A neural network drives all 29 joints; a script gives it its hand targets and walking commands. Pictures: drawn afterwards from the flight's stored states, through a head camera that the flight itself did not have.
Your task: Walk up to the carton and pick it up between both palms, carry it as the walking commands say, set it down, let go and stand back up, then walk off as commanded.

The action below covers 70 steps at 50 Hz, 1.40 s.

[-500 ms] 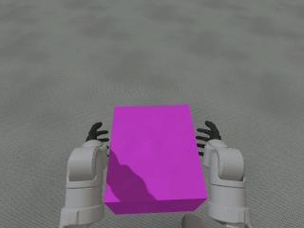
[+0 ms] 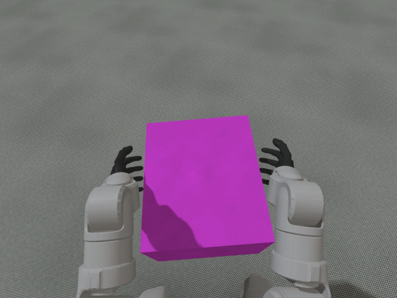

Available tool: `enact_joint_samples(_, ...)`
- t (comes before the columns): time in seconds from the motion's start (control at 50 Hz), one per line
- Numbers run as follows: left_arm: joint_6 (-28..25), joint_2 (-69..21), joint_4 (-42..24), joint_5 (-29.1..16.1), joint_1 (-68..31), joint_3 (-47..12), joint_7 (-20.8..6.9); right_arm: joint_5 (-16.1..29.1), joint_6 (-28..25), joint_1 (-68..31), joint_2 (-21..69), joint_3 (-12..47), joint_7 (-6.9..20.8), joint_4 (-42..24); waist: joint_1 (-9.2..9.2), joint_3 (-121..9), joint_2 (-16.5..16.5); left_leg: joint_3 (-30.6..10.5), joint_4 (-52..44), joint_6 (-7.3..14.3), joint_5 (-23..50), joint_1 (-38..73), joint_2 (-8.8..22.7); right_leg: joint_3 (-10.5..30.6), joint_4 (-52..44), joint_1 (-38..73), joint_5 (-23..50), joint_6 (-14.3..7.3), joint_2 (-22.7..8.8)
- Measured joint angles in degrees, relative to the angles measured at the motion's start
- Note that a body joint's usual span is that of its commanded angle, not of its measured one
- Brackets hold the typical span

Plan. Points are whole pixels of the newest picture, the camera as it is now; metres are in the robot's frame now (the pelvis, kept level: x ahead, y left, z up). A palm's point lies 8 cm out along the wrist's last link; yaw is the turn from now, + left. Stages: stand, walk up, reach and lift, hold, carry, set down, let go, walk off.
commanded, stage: carry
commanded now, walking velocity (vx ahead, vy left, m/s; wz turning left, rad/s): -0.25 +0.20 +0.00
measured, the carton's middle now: (202, 188) +0.33 -0.01 -0.01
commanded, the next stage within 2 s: none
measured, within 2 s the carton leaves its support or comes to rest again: neither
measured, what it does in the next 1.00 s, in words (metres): walks backwards: right foot, then left foot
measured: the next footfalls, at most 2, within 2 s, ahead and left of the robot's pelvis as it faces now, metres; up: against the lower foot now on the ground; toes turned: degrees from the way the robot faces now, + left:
right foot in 0.32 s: -0.08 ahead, -0.03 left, +0.00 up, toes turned -15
left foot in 0.66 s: -0.13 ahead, +0.33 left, +0.00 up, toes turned -3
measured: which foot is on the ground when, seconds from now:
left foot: down 0.00-0.32, up 0.34-0.64, down 0.66-0.96, up 0.98-1.00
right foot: down 0.00-0.00, up 0.02-0.30, down 0.32-0.68, up 0.70-0.94, down 0.96-1.00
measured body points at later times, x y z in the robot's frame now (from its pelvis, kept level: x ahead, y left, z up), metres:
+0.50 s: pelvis -0.15 +0.11 +0.02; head -0.12 +0.06 +0.46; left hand +0.17 +0.22 +0.08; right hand +0.14 -0.09 +0.07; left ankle -0.12 +0.26 -0.61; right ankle -0.12 -0.02 -0.71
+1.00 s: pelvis -0.28 +0.23 +0.01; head -0.23 +0.21 +0.45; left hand +0.05 +0.35 +0.08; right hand +0.02 +0.04 +0.07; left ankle -0.18 +0.33 -0.70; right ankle -0.27 +0.14 -0.71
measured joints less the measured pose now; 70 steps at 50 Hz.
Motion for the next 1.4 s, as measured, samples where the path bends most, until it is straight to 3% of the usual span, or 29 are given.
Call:
enact_joint_samples(0.02,0.08,0.04,0.03,0.18,0.44,0.5,0.01,0.01,-0.16,0.02,0.53,0.01,0.0,0.72,0.02,0.5,-1.1,0.59,-0.08,-0.31,2.7,0.05,-0.66,0.83,0.21,0.03,-0.66,0.03,-0.48)
enact_joint_samples(0.08,0.69,0.08,0.03,0.25,2.9,1.21,0.05,0.01,0.11,0.03,1.57,-0.01,-0.32,3.28,-0.08,0.61,-1.3,0.93,-1.3,0.02,5.6,0.02,-0.63,2.52,11.19,-1.63,-16.16,0.05,2.18)
enact_joint_samples(0.12,1.05,0.09,-0.1,0.1,3.03,1.21,0.3,0.0,0.21,-0.03,1.58,0.0,-0.33,3.53,-0.02,0.5,-1.34,0.85,-3.62,0.56,7.7,-0.08,-0.88,2.9,20.68,-2.07,-18.45,0.05,4.58)
enact_joint_samples(0.16,1.43,0.12,-0.95,-0.03,2.88,1.22,0.62,0.0,0.17,-0.39,1.68,-0.01,-0.33,3.34,0.22,-0.33,-1.39,1.91,-5.51,1.32,9.77,-1.24,-1.14,1.74,24.31,-2.14,-18.68,0.05,5.69)
enact_joint_samples(0.24,1.96,0.13,-2.39,-0.27,0.13,1.21,2.6,-0.01,-1.07,-0.83,1.81,0.0,-0.33,1.83,0.33,-0.8,-1.39,5.42,-6.94,3.11,13.1,-5.3,-1.52,-0.98,22.04,-1.46,-21.11,0.05,7.05)
enact_joint_samples(0.3,2.0,0.15,-2.29,-0.24,-0.92,1.26,3.28,-0.01,-1.57,-0.81,1.84,-0.03,-0.33,1.74,0.4,-0.92,-0.94,8.08,-8.45,3.94,15.7,-7.47,-1.89,-2.69,8.96,3.02,-16.75,-0.26,7.69)
enact_joint_samples(0.34,1.29,-0.08,-1.23,-0.19,-0.84,1.26,2.93,-0.01,-1.55,-0.71,1.59,-0.21,-0.33,1.85,0.15,-0.23,-0.22,9.17,-7.72,3.86,15.13,-8.63,-2.24,-2.23,2.12,5.15,-11.81,-3.01,7.7)
enact_joint_samples(0.4,0.74,-0.4,0.4,-0.19,1.14,1.28,0.54,0.0,-0.66,0.45,1.39,-0.78,-0.35,2.35,0.17,0.69,-0.26,4.44,10.48,2.63,2.86,-12.62,-4.13,-1.13,1.71,5.19,-8.8,-5.49,6.22)
enact_joint_samples(0.46,0.58,-0.44,0.38,-0.2,2.22,1.27,-0.34,0.0,-0.43,0.45,1.35,-0.77,-0.35,2.17,0.11,0.59,-0.16,-0.06,27.0,1.7,2.56,-14.04,-4.07,-0.08,0.19,5.13,-6.51,-4.94,4.57)
enact_joint_samples(0.5,0.75,-0.46,0.37,-0.21,1.6,1.27,-0.06,0.0,-0.47,0.44,1.32,-0.77,-0.35,1.81,0.06,0.55,-0.07,-1.93,30.71,0.69,2.48,-12.54,-3.37,-0.07,-0.77,4.99,-5.16,-4.15,3.24)
enact_joint_samples(0.56,0.86,-0.49,0.36,-0.2,0.27,1.28,0.52,0.0,-0.77,0.43,1.29,-0.77,-0.35,0.95,0.0,0.52,0.02,-2.54,26.09,-0.18,2.21,-8.63,-1.91,-0.39,-1.48,3.86,-3.34,-2.96,1.06)
enact_joint_samples(0.66,0.8,-0.51,0.3,-0.1,-0.63,1.28,0.65,0.0,-0.87,0.43,1.28,-0.77,-0.35,0.01,-0.04,0.48,0.15,-2.59,0.17,-0.26,1.78,2.17,0.07,-0.76,-1.68,1.16,-0.41,-0.21,-0.8)
enact_joint_samples(0.68,0.78,-0.42,0.31,-0.03,-0.65,1.29,0.57,0.0,-0.94,0.43,1.36,-0.76,-0.35,0.08,0.04,0.72,-0.31,-2.39,-3.68,-1.33,-0.08,3.55,-0.06,-0.65,-1.7,0.58,0.2,0.21,-1.18)
enact_joint_samples(0.72,0.75,-0.04,0.33,0.12,0.29,1.28,0.02,0.01,-1.0,0.36,1.46,-0.75,0.11,1.14,0.09,2.13,-2.34,-2.24,-3.91,-2.57,1.95,3.01,-1.37,0.63,-0.63,0.34,-5.38,0.27,-1.34)
enact_joint_samples(0.78,0.91,-0.04,0.15,-0.23,1.76,1.28,-0.19,0.0,-0.55,0.3,1.45,-0.74,0.12,2.05,0.07,2.51,-2.24,-2.87,-4.17,-1.88,5.15,2.2,-1.22,0.6,9.65,-0.06,-18.24,0.27,1.75)
enact_joint_samples(0.88,1.34,-0.02,-1.94,-0.37,1.48,1.28,0.45,0.0,-1.23,-0.09,1.55,-0.75,0.87,1.5,0.2,0.65,-2.28,-0.45,-4.85,-0.24,7.69,-1.42,-1.82,-0.3,16.16,-0.16,-21.1,0.27,5.9)
enact_joint_samples(0.92,1.44,0.0,-2.14,-0.37,0.39,1.28,0.81,-0.01,-1.33,-0.11,1.58,-0.74,0.85,0.54,0.25,0.35,-2.22,1.02,-5.46,0.36,9.2,-3.01,-2.33,-0.99,13.55,0.84,-19.3,0.26,7.08)
enact_joint_samples(0.96,1.58,0.01,-2.15,-0.37,-0.41,1.28,1.31,-0.01,-1.63,-0.12,1.59,-0.75,0.84,0.36,0.29,-0.15,-2.19,2.5,-5.08,0.61,10.27,-4.79,-3.08,-1.98,3.26,4.48,-9.52,0.09,7.21)
enact_joint_samples(1.0,1.23,-0.27,-1.94,-0.37,-0.55,1.27,1.36,-0.01,-1.99,0.02,1.47,-0.91,0.82,0.28,-0.07,0.81,-0.88,2.67,-0.72,0.66,5.55,-6.6,-3.43,-1.71,1.26,4.94,-8.35,-3.85,7.28)
enact_joint_samples(1.04,1.08,-0.56,-1.71,-0.37,0.18,1.28,1.17,0.0,-1.49,0.15,1.44,-1.01,0.69,0.31,-0.09,1.61,-0.5,1.53,11.49,0.66,0.15,-9.24,-4.3,-1.1,1.17,4.97,-7.77,-5.38,6.38)
enact_joint_samples(1.1,0.81,-0.59,-1.73,-0.37,0.71,1.28,0.7,0.0,-1.21,0.15,1.42,-1.01,0.69,0.11,-0.13,1.54,-0.44,-0.15,25.0,0.53,-0.2,-10.89,-4.36,-0.38,0.56,4.93,-6.06,-5.04,4.62)
enact_joint_samples(1.16,0.41,-0.61,-1.73,-0.36,0.63,1.28,0.38,0.0,-1.19,0.14,1.41,-1.01,0.68,-0.58,-0.18,1.51,-0.37,-1.01,28.7,0.2,-0.28,-9.96,-3.98,-0.21,-0.58,4.69,-3.92,-4.05,2.67)
enact_joint_samples(1.22,0.48,-0.64,-1.69,-0.28,0.97,1.28,0.3,0.0,-1.26,0.15,1.4,-1.01,0.67,-0.06,-0.22,1.43,-0.32,-1.08,24.45,0.07,-0.36,-7.1,-2.74,-0.47,-2.69,4.47,-1.18,-2.59,1.48)
enact_joint_samples(1.32,0.88,-0.67,-1.59,-0.17,0.93,1.29,0.3,0.0,-1.04,0.12,1.38,-1.01,0.58,0.09,-0.31,0.53,-0.22,-1.31,-0.46,0.05,-0.37,3.87,-0.09,-1.26,-4.1,2.32,2.66,-0.09,0.93)
enact_joint_samples(1.34,0.89,-0.48,-1.55,0.03,0.88,1.3,0.3,0.01,-1.49,0.15,1.49,-1.0,0.84,0.67,-0.16,1.09,-1.21,-1.13,-0.85,-0.01,-0.02,3.56,-0.71,-0.8,-3.31,1.76,1.3,-0.06,0.43)
enact_joint_samples(1.4,1.8,-0.23,-1.34,0.3,3.08,1.3,0.46,0.02,-1.49,0.16,1.48,-1.01,1.81,4.3,-0.13,1.61,-1.71,-1.16,-1.32,0.36,2.49,2.94,-1.02,1.97,10.31,-0.83,-16.13,-0.05,3.33)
